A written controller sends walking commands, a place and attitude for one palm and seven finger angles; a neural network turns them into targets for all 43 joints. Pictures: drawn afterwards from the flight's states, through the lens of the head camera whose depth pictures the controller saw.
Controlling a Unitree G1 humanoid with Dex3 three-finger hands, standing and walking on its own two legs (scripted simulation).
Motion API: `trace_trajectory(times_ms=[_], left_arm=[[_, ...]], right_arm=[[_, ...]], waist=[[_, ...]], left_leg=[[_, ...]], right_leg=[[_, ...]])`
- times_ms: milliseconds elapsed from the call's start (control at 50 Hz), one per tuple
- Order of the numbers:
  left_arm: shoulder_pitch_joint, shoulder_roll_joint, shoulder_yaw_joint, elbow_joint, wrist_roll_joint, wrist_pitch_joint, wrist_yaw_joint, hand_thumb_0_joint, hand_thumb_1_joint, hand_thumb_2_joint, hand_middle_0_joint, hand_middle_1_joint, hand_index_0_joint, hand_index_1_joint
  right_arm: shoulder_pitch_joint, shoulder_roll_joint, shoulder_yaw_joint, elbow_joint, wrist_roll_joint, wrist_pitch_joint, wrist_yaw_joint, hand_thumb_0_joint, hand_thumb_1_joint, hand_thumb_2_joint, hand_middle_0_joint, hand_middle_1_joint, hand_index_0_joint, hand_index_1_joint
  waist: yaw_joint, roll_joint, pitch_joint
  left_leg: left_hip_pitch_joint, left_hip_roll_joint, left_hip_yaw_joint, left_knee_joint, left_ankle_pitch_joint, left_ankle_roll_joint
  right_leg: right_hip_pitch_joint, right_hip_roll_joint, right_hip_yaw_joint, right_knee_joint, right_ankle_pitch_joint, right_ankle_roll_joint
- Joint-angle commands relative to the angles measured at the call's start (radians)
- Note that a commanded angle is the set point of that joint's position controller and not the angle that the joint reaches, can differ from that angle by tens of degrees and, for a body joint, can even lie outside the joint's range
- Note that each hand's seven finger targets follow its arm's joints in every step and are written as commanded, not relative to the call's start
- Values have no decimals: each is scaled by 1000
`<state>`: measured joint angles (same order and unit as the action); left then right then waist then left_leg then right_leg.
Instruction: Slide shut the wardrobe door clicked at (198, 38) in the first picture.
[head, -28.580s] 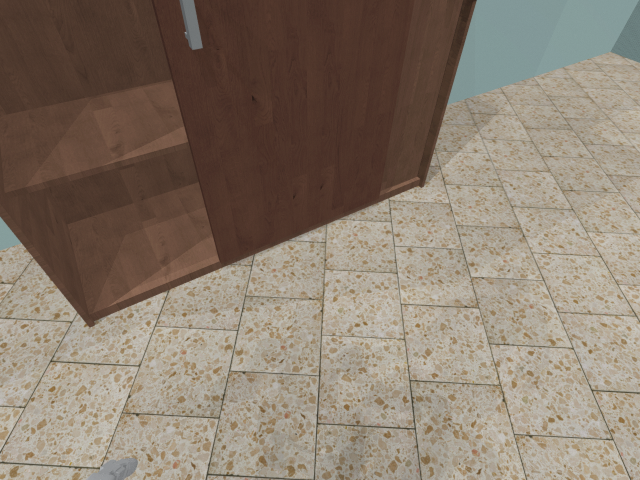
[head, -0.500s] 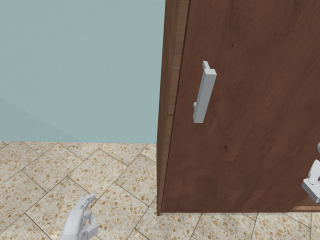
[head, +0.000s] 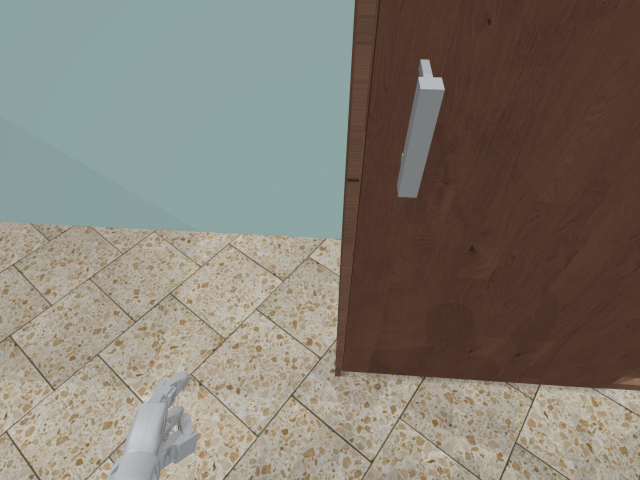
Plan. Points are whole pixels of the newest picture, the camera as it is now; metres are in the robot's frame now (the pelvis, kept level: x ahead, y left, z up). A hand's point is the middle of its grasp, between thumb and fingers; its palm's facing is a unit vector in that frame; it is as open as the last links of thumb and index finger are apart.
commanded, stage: step back with the hand held close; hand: right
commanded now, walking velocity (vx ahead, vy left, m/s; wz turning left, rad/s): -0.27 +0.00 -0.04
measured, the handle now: (415, 132) +0.48 -0.10 +0.19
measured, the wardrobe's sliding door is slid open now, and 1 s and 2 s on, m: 0.00 0.00 0.00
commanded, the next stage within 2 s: stop stepping back and stand still in 0.72 s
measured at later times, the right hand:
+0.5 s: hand out of the picture +0.11 -0.28 +0.17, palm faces +0.51 +0.71 -0.49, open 7.4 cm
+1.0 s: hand out of the picture +0.03 -0.25 +0.18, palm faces +0.44 +0.78 -0.44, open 7.4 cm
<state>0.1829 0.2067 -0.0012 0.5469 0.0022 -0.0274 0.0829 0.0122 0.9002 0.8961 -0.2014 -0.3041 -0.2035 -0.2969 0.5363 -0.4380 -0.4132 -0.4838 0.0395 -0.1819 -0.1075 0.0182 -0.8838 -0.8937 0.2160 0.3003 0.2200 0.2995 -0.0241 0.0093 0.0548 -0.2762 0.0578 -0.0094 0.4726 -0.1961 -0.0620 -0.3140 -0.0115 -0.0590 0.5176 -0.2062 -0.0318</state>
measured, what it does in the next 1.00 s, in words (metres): walks backwards: right foot, then left foot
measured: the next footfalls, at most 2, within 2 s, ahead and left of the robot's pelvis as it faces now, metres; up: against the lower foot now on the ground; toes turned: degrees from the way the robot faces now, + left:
right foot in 0.70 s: +0.00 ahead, -0.10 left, +0.00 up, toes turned -6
left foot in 1.00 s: -0.18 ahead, +0.13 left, +0.00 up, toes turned -1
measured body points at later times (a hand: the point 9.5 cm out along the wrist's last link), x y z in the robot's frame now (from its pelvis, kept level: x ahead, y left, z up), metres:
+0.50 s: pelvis -0.07 +0.01 -0.02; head -0.05 -0.02 +0.43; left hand +0.11 +0.22 -0.08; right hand +0.08 -0.31 +0.20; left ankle +0.02 +0.15 -0.73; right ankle +0.04 -0.10 -0.73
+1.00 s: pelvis -0.17 +0.01 +0.00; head -0.15 -0.02 +0.44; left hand +0.02 +0.21 -0.07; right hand +0.00 -0.29 +0.21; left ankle -0.23 +0.14 -0.73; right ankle -0.04 -0.10 -0.73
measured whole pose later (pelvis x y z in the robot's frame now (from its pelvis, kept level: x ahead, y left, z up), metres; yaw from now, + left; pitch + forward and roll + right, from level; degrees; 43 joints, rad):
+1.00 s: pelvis -0.17 +0.01 +0.00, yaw -1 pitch +2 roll +2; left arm 0.22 0.14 -0.02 0.58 0.02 -0.18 0.04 0.01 0.90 0.90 -0.21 -0.30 -0.21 -0.30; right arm 0.52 -0.44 -0.45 -0.59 0.03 -0.25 -0.13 0.02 -0.89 -0.89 0.21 0.30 0.21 0.30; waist -0.03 0.04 0.00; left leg -0.16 -0.01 0.03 0.48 -0.45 0.04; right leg -0.49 -0.06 -0.06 0.50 -0.13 -0.02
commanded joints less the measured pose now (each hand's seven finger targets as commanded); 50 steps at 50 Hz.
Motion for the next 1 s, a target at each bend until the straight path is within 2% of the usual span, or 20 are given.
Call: trace_trajectory(times_ms=[0, 100, 200, 300, 400, 460, 520, 560, 580, 640, 660, 680, 700, 720, 760, 820, 880, 920, 940, 980], left_arm=[[-99, 140, 51, -162, -4, -77, 12, 0, 900, 900, -200, -300, -200, -300], [-69, 148, 56, -148, -6, -109, 5, 0, 900, 900, -200, -300, -200, -300], [-56, 146, 56, -125, 1, -135, 5, 0, 900, 900, -200, -300, -200, -300], [-55, 138, 52, -113, 3, -159, 6, 0, 900, 900, -200, -300, -200, -300], [-64, 154, 63, -124, 1, -174, 7, 0, 900, 900, -200, -300, -200, -300], [-57, 145, 66, -125, 1, -181, -2, 0, 900, 900, -200, -300, -200, -300], [-53, 135, 70, -117, 9, -182, -7, 0, 900, 900, -200, -300, -200, -300], [-29, 113, 74, -73, 2, -164, -18, 0, 900, 900, -200, -300, -200, -300], [-32, 103, 72, -49, 10, -155, -27, 0, 900, 900, -200, -300, -200, -300], [-25, 103, 58, -52, 11, -152, -21, 0, 900, 900, -200, -300, -200, -300], [-42, 128, 60, -68, 7, -158, -10, 0, 900, 900, -200, -300, -200, -300], [-61, 165, 67, -81, 8, -173, 4, 0, 900, 900, -200, -300, -200, -300], [-76, 141, 71, -74, 25, -192, 14, 0, 900, 900, -200, -300, -200, -300], [-26, 103, 71, -37, 30, -202, 13, 0, 900, 900, -200, -300, -200, -300], [-19, 143, 105, -54, 18, -207, -10, 0, 900, 900, -200, -300, -200, -300], [-28, 129, 99, -57, 8, -222, -33, 0, 900, 900, -200, -300, -200, -300], [-45, 126, 71, -85, 1, -211, -32, 0, 900, 900, -200, -300, -200, -300], [-47, 127, 60, -88, 3, -195, -22, 0, 900, 900, -200, -300, -200, -300], [-47, 125, 60, -89, 7, -186, -19, 0, 900, 900, -200, -300, -200, -300], [-51, 109, 55, -80, 9, -158, -14, 0, 900, 900, -200, -300, -200, -300]], right_arm=[[-49, -159, -157, -231, -4, -91, -34, 0, -900, -900, 200, 300, 200, 300], [-81, -141, -145, -209, -17, -114, -37, 0, -900, -900, 200, 300, 200, 300], [-137, -152, -138, -221, -24, -137, -45, 0, -900, -900, 200, 300, 200, 300], [-128, -164, -150, -235, -22, -153, -53, 0, -900, -900, 200, 300, 200, 300], [-90, -153, -179, -208, -41, -178, -44, 0, -900, -900, 200, 300, 200, 300], [-85, -159, -187, -231, -41, -187, -36, 0, -900, -900, 200, 300, 200, 300], [-63, -187, -201, -241, -26, -200, -29, 0, -900, -900, 200, 300, 200, 300], [-102, -187, -170, -244, -12, -194, -37, 0, -900, -900, 200, 300, 200, 300], [-123, -183, -157, -249, -11, -185, -43, 0, -900, -900, 200, 300, 200, 300], [-162, -186, -147, -240, -15, -171, -43, 0, -900, -900, 200, 300, 200, 300], [-170, -173, -138, -250, -12, -175, -41, 0, -900, -900, 200, 300, 200, 300], [-171, -157, -151, -268, -18, -188, -45, 0, -900, -900, 200, 300, 200, 300], [-229, -174, -161, -283, -35, -195, -53, 0, -900, -900, 200, 300, 200, 300], [-186, -192, -196, -225, -22, -200, -59, 0, -900, -900, 200, 300, 200, 300], [-126, -171, -191, -243, -2, -194, -44, 0, -900, -900, 200, 300, 200, 300], [-79, -114, -136, -301, 6, -184, -37, 0, -900, -900, 200, 300, 200, 300], [-52, -116, -107, -308, 5, -141, -42, 0, -900, -900, 200, 300, 200, 300], [-51, -129, -114, -283, 0, -116, -41, 0, -900, -900, 200, 300, 200, 300], [-50, -147, -125, -259, -2, -103, -40, 0, -900, -900, 200, 300, 200, 300], [-57, -223, -178, -241, 15, -95, -42, 0, -900, -900, 200, 300, 200, 300]], waist=[[-15, -167, -181], [0, -109, -128], [11, -29, -91], [10, -94, -136], [2, -202, -131], [0, -154, -160], [11, -24, -115], [13, 169, -114], [16, 207, -131], [37, 142, -114], [36, -25, -83], [28, -312, -103], [34, -402, -127], [26, -248, -170], [20, -160, -231], [2, -221, -243], [9, -295, -209], [5, -265, -190], [7, -183, -171], [3, 162, -141]], left_leg=[[194, -37, 14, 82, 125, 44], [145, -23, -29, 55, -30, 53], [-54, 0, -59, -62, -287, 73], [-23, -24, -45, -10, -151, 68], [193, -99, -24, 170, -91, 47], [190, -96, -46, 199, 58, 54], [-27, 0, -230, -3, -88, 103], [-368, 174, -376, -227, -380, 203], [-436, 232, -379, -264, -369, 232], [-381, 136, -217, -109, -143, 146], [-343, 28, -153, 45, -161, 97], [-227, -100, -52, 345, -146, 46], [-155, -153, -41, 630, -274, 33], [-223, -127, -102, 720, -293, 50], [-178, -135, -92, 747, -296, 45], [-153, -105, -9, 501, -289, 43], [14, -125, 87, 177, -308, 71], [127, -139, 127, -50, -275, 90], [125, -101, 87, -149, -259, 115], [-104, 209, -295, -343, -304, 247]], right_leg=[[-142, -112, 129, -191, -111, -46], [-256, -100, 145, -168, -375, -53], [-165, -72, 152, -98, -409, -31], [-136, -72, 172, -130, -328, -26], [-388, -158, 255, -253, -536, -77], [-362, -151, 226, -186, -426, -78], [-262, -66, 141, -1, -412, -41], [6, 28, 52, 339, -270, 40], [94, 30, 56, 448, -213, 48], [139, 6, 68, 156, -151, 27], [69, -50, 163, -70, -192, -9], [-81, -228, 373, -255, -197, -80], [-187, -376, 524, -340, -161, -146], [-90, -373, 443, -288, -45, -160], [-61, -355, 375, -239, -71, -172], [65, -277, 248, -211, 23, -127], [1, -220, 218, -323, -386, -52], [-29, -140, 149, -287, -429, 5], [-31, -88, 82, -196, -363, 33], [-7, 3, 20, 325, -152, 59]])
